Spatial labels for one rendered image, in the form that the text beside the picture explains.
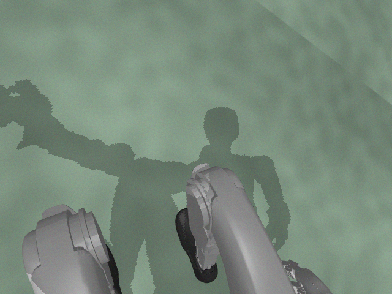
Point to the right robot foot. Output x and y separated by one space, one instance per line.
188 243

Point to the right robot hand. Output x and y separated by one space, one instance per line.
307 281

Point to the left robot foot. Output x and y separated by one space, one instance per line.
114 272

